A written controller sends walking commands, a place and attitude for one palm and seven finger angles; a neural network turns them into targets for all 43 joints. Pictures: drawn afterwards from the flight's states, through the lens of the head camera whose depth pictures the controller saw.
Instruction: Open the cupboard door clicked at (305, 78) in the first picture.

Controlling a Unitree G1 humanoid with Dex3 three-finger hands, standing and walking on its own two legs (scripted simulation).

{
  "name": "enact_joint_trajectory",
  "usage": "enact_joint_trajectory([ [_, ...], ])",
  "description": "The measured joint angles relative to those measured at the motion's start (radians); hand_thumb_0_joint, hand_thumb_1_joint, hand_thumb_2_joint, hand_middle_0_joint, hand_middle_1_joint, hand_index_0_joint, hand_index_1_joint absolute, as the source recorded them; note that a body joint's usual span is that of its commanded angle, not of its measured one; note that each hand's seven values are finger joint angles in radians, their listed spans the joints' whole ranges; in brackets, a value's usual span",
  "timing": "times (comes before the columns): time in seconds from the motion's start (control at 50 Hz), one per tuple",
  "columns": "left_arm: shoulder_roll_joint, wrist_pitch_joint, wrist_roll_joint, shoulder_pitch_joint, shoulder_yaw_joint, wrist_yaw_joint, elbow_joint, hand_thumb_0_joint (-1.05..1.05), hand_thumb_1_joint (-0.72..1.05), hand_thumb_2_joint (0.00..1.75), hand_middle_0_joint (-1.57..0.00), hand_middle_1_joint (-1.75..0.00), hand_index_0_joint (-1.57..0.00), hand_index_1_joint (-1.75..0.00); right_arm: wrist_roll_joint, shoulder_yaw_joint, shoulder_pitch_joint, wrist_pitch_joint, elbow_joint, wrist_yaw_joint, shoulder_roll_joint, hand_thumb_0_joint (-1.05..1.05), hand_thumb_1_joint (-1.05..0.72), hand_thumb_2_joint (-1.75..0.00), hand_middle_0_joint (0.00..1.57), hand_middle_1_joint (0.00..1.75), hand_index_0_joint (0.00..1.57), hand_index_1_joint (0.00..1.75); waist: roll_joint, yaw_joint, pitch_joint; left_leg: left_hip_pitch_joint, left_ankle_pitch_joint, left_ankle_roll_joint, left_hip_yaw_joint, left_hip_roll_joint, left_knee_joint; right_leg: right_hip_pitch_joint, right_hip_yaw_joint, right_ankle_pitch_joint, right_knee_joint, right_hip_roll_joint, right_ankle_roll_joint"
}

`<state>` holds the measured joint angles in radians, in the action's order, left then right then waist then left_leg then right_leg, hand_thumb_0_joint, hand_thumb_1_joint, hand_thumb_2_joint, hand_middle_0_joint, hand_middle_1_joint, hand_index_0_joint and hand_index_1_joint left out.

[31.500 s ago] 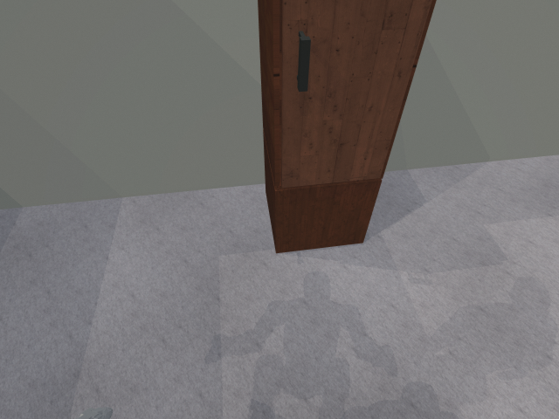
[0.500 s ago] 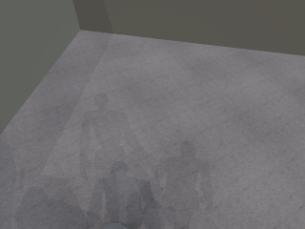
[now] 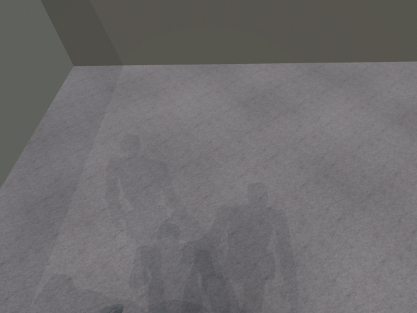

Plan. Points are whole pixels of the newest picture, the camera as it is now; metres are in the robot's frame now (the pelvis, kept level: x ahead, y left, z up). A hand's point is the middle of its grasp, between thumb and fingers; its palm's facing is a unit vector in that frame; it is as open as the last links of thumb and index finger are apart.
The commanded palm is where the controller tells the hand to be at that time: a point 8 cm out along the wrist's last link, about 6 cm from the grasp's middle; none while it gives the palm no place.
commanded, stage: turn to face it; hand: left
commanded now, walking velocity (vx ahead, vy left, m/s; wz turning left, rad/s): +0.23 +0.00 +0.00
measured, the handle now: out of the picture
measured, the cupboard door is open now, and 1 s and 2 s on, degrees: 44 44 44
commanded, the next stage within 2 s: none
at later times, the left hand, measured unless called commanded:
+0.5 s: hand (131, 264) +0.24 +0.20 -0.15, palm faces +0.20 -0.95 -0.22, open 7.3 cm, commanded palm none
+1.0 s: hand (132, 299) +0.18 +0.19 -0.18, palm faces +0.51 -0.82 -0.26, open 7.3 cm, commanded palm none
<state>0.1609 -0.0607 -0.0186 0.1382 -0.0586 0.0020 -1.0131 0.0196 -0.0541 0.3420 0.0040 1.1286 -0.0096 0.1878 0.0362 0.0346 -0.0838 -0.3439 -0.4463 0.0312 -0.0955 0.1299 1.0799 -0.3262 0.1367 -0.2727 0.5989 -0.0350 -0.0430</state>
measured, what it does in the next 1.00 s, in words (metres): walks ahead, turning left: left foot, then right foot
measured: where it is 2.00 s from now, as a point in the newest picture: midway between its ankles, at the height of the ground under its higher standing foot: (226, 280)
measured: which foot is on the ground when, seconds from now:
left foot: up 0.00-0.20, down 0.22-0.56, up 0.58-0.90, down 0.92-1.00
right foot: down 0.00-0.24, up 0.26-0.54, down 0.56-0.92, up 0.94-1.00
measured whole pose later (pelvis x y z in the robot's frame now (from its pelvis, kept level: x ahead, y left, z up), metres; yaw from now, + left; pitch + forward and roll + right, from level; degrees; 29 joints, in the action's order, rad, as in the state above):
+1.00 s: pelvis +0.25 -0.02 -0.01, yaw +31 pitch +1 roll +1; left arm 0.25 0.06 -0.02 0.21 -0.06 -0.02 -0.95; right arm 0.02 -0.07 0.09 0.02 0.88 -0.02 0.24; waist -0.05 0.00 -0.12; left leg -0.35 -0.32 -0.03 -0.09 0.01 0.65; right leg -0.41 0.09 -0.54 1.08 -0.13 0.08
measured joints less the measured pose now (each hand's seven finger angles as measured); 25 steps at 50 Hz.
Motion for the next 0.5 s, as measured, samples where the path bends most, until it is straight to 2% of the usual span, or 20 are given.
enact_joint_trajectory([
  [0.04,-0.003,0.001,0.002,0.03,-0.007,-0.016,-0.014,0.0,0.93,0.9,-0.2,-0.3,-0.2,-0.3,0.001,-0.003,-0.035,-0.004,-0.02,0.002,-0.006,0.01,-0.91,-0.9,0.2,0.3,0.2,0.3,-0.013,0.003,0.012,-0.067,0.035,0.003,0.002,0.002,-0.035,0.053,-0.001,0.01,-0.072,0.011,0.004],
  [0.1,0.015,0.0,-0.001,0.065,-0.006,-0.018,-0.041,-0.01,0.95,0.9,-0.2,-0.3,-0.2,-0.3,0.0,0.0,-0.083,-0.016,-0.059,0.001,-0.019,0.01,-0.91,-0.9,0.2,0.3,0.19,0.3,-0.033,0.002,0.026,-0.113,0.095,0.01,-0.004,-0.003,-0.197,0.123,-0.004,0.013,-0.157,0.018,0.003],
  [0.18,0.015,0.003,0.002,0.092,0.009,-0.013,-0.079,-0.01,0.94,0.9,-0.2,-0.3,-0.2,-0.3,-0.005,0.007,-0.134,-0.034,-0.085,0.002,-0.026,0.01,-0.91,-0.9,0.2,0.3,0.19,0.3,-0.041,-0.003,0.019,-0.099,0.21,0.003,-0.013,-0.033,-0.418,0.211,0.016,-0.036,-0.184,0.016,0.027],
  [0.22,0.009,0.01,0.005,0.108,0.015,-0.016,-0.086,0.0,0.93,0.9,-0.2,-0.3,-0.2,-0.3,-0.003,0.012,-0.143,-0.043,-0.092,-0.002,-0.019,0.01,-0.92,-0.9,0.2,0.3,0.19,0.3,-0.038,-0.01,0.018,-0.059,0.342,-0.015,-0.018,-0.05,-0.518,0.235,0.032,-0.1,-0.127,0.01,0.045],
  [0.24,0.008,0.017,0.008,0.116,0.016,-0.017,-0.086,0.0,0.93,0.9,-0.2,-0.3,-0.2,-0.3,0.0,0.013,-0.146,-0.047,-0.095,-0.001,-0.018,0.01,-0.92,-0.9,0.2,0.3,0.19,0.3,-0.042,-0.013,0.022,-0.051,0.317,-0.043,-0.018,-0.058,-0.507,0.217,0.038,-0.138,-0.053,-0.002,0.055],
  [0.28,0.014,0.041,0.012,0.107,0.017,-0.023,-0.083,0.0,0.93,0.9,-0.2,-0.3,-0.2,-0.3,0.005,0.016,-0.159,-0.044,-0.102,0.008,-0.027,0.0,-0.91,-0.9,0.2,0.3,0.2,0.3,-0.063,-0.015,0.02,-0.054,0.229,-0.071,-0.014,-0.08,-0.455,0.133,-0.003,-0.261,0.185,-0.015,0.073],
  [0.32,0.015,0.061,0.011,0.084,0.014,-0.024,-0.075,0.0,0.92,0.9,-0.2,-0.3,-0.2,-0.3,0.006,0.019,-0.161,-0.036,-0.113,0.018,-0.032,0.0,-0.91,-0.9,0.2,0.3,0.2,0.3,-0.062,-0.017,0.02,-0.046,0.199,-0.072,0.002,-0.093,-0.456,0.041,-0.042,-0.291,0.381,-0.007,0.086],
  [0.34,0.015,0.067,0.011,0.069,0.012,-0.023,-0.067,0.0,0.92,0.9,-0.2,-0.3,-0.2,-0.3,0.007,0.019,-0.16,-0.033,-0.117,0.022,-0.033,0.0,-0.91,-0.9,0.2,0.3,0.2,0.3,-0.059,-0.019,0.02,-0.039,0.204,-0.062,0.012,-0.099,-0.47,0.003,-0.055,-0.277,0.434,-0.008,0.094],
  [0.4,0.013,0.079,0.01,0.026,0.004,-0.018,-0.027,0.01,0.92,0.9,-0.2,-0.3,-0.2,-0.3,0.007,0.015,-0.158,-0.021,-0.125,0.029,-0.024,0.0,-0.92,-0.9,0.2,0.3,0.2,0.3,-0.045,-0.025,0.018,-0.017,0.222,-0.061,0.044,-0.114,-0.52,-0.074,-0.089,-0.227,0.44,-0.015,0.11],
  [0.5,0.014,0.083,0.008,-0.026,-0.001,-0.015,0.041,0.0,0.91,0.9,-0.2,-0.3,-0.2,-0.3,0.01,-0.001,-0.151,0.009,-0.14,0.018,0.0,0.0,-0.91,-0.9,0.2,0.3,0.2,0.3,-0.009,-0.012,0.018,0.0,0.227,-0.034,0.114,-0.119,-0.55,-0.083,-0.11,-0.17,0.236,-0.013,0.117],
])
